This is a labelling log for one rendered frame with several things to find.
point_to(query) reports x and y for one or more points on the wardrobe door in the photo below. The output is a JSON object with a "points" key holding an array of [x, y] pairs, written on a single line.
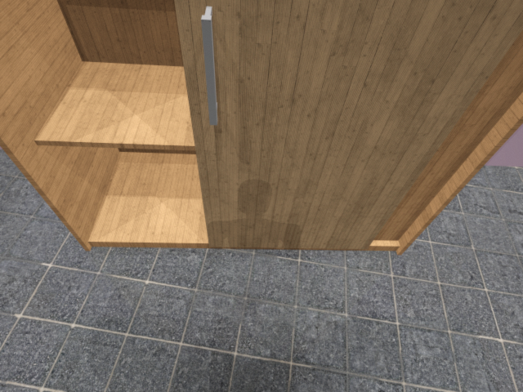
{"points": [[329, 110], [493, 100]]}

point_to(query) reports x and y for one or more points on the handle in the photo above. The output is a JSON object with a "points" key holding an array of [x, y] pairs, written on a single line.
{"points": [[208, 51]]}

